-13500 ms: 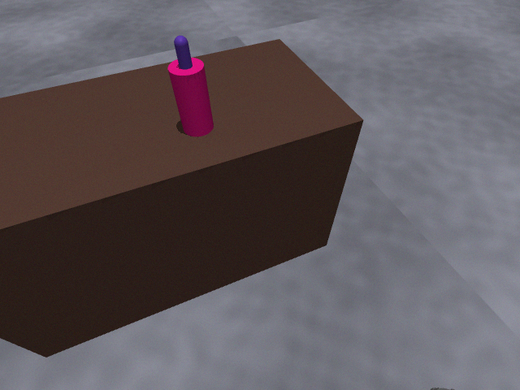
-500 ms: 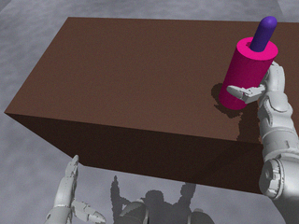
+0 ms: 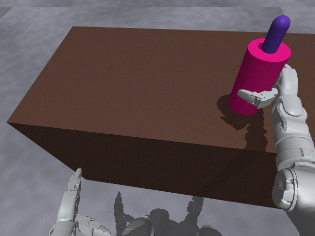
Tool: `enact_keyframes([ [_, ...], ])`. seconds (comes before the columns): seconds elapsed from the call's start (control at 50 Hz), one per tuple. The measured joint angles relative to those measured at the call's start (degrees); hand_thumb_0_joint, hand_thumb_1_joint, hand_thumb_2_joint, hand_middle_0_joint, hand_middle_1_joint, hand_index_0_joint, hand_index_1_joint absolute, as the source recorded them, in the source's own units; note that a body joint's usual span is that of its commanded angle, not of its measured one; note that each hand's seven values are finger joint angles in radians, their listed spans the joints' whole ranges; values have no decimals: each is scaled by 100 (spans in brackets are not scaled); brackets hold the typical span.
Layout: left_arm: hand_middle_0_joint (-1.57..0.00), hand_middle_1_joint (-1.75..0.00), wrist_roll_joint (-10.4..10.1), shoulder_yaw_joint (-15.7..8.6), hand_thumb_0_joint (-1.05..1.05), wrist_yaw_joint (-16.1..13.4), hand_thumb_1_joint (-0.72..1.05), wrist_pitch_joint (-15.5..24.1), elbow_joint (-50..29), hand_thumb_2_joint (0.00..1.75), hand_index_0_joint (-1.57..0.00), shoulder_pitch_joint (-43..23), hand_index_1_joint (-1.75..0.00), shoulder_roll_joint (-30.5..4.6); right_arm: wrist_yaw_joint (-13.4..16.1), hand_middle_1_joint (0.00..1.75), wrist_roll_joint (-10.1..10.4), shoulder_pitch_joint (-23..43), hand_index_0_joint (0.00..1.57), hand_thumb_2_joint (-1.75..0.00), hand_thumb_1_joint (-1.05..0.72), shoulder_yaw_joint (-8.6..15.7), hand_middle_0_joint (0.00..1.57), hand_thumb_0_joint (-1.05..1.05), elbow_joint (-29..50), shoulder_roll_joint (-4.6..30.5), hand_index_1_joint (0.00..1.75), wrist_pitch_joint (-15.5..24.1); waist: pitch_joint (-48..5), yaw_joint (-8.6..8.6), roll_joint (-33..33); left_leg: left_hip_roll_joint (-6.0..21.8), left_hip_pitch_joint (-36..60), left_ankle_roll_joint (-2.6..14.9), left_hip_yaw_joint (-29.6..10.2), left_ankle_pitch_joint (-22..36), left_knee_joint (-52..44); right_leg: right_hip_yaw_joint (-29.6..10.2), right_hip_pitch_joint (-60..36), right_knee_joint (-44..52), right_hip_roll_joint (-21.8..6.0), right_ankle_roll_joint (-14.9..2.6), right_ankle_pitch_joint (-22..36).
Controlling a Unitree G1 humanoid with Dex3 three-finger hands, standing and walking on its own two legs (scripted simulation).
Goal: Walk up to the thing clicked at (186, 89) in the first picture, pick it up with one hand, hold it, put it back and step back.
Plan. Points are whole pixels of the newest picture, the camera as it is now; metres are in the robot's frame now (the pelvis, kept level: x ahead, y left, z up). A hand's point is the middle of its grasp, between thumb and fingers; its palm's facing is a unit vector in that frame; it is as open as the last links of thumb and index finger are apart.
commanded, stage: lift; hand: right
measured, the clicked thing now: (259, 69) +0.48 -0.16 +0.14
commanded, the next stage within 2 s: hold in 1.24 s
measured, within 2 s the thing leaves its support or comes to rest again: neither
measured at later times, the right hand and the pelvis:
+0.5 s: hand (275, 83) +0.41 -0.17 +0.17, palm faces +0.10 +0.99 -0.04, open 11.6 cm; pelvis +0.01 +0.00 +0.02, yaw +0 degrees
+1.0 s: hand (288, 97) +0.34 -0.17 +0.20, palm faces +0.09 +1.00 -0.04, open 11.6 cm; pelvis -0.01 +0.01 +0.02, yaw -1 degrees
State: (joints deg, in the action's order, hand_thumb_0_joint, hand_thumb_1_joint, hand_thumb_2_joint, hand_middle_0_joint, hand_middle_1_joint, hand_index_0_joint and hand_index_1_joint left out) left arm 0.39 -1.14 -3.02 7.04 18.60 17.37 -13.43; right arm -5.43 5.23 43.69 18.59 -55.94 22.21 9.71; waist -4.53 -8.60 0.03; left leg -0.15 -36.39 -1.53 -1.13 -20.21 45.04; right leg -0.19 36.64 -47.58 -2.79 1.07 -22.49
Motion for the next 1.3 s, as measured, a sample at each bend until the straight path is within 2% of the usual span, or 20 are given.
enact_keyframes([
  [0.02, -5, -5, 16, 7, -1, 1, -52, -30, -32, 4, -6, -16, -4, -16, 3, 104, -41, -91, 62, -112, 61, 52, 59, 0, 163, -15, 105, -76, -19, -3, 0, -5, 18, -3, -24, 15, -26, 25, -32, 33, -6, -2, 9],
  [0.08, -5, -5, -13, -76, -1, -29, -52, 111, 105, 4, -6, 36, -4, -19, 43, 104, 71, -209, 62, -112, 61, -128, 59, 0, 326, -94, 105, -106, -6, 79, -43, -6, 167, -5, -24, 43, -130, 28, -170, 116, -7, -3, 27],
  [0.14, -5, -5, -21, -50, -1, -54, -52, 38, 198, 4, -6, -4, -4, -26, 77, 104, 61, -423, 62, -112, 61, -126, 59, 0, 722, -209, 105, -274, 6, 138, -57, 0, 293, -12, -56, 81, -230, 64, -317, 234, -2, -12, 65],
  [0.2, -5, -5, -64, -73, -1, -88, -52, 80, 265, 4, -6, 22, -4, 21, 149, 103, 152, -636, 62, -112, 61, -276, 59, 0, 1092, -321, 105, -387, 23, 233, -92, 10, 469, -13, -62, 103, -330, 74, -498, 346, 7, -12, 93],
  [0.34, -5, -4, -116, -9, -1, -171, -52, 60, 403, 4, -5, 36, -3, 124, 278, 102, 291, -1201, 63, -111, 61, -465, 60, 0, 2011, -532, 104, -835, 22, 417, -164, 46, 931, -13, -60, 131, -546, 83, -983, 624, 41, -13, 159],
  [0.48, -5, -4, -166, -67, -1, -275, -52, 70, 474, 4, -6, 58, -3, 101, 292, 102, 436, -1614, 63, -112, 61, -609, 60, 0, 2841, -566, 103, -1348, 45, 573, -202, 89, 1323, -6, -24, 143, -683, 54, -1386, 828, 82, -6, 226],
  [0.6, -5, -4, -181, -150, -1, -333, -52, 187, 602, 3, -6, 39, -3, 42, 189, 102, 537, -1846, 63, -112, 61, -699, 60, 0, 3403, -541, 103, -1759, 87, 664, -211, 108, 1556, 7, 11, 186, -782, 21, -1620, 965, 101, 9, 304],
  [0.74, -5, -4, -170, -192, -1, -388, -52, 317, 923, 3, -6, -40, -3, 20, 119, 102, 639, -2161, 63, -112, 61, -726, 60, 0, 4039, -571, 103, -2201, 137, 699, -247, 117, 1710, 17, 31, 249, -861, 3, -1780, 1076, 111, 17, 393],
  [0.98, -5, -4, -136, -171, -1, -524, -51, 569, 1236, 2, -6, -179, -3, 47, 234, 102, 744, -2562, 63, -112, 61, -730, 60, 0, 4987, -597, 103, -2757, 202, 741, -295, 117, 1856, 32, 59, 320, -916, -25, -1922, 1146, 112, 29, 482],
  [1.3, -5, -5, -112, -194, -1, -539, -51, 839, 1588, 2, -6, -281, -3, 44, 209, 101, 787, -2720, 63, -112, 61, -663, 60, 0, 5592, -558, 103, -3391, 166, 788, -359, 133, 1983, 35, 108, 373, -987, -74, -2019, 1198, 128, 33, 543],
])
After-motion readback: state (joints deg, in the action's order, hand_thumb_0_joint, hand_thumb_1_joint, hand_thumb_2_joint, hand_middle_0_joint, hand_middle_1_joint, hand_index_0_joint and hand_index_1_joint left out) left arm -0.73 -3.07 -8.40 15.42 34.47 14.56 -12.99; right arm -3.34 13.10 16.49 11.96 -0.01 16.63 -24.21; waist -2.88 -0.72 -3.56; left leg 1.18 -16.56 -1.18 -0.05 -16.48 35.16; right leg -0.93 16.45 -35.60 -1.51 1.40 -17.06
